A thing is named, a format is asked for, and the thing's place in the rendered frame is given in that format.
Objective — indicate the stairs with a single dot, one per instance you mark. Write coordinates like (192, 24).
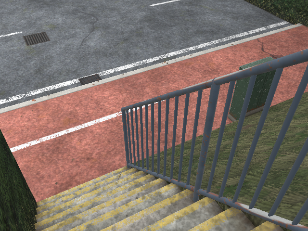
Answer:
(129, 200)

